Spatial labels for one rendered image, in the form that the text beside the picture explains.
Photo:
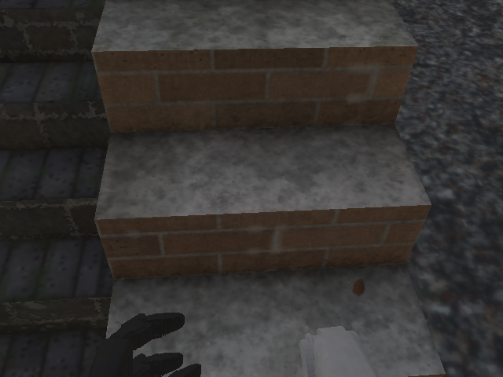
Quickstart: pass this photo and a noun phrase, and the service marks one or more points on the robot right thigh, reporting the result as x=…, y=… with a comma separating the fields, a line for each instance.
x=335, y=352

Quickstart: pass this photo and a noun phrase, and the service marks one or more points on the left robot hand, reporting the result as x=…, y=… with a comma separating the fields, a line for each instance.
x=114, y=357

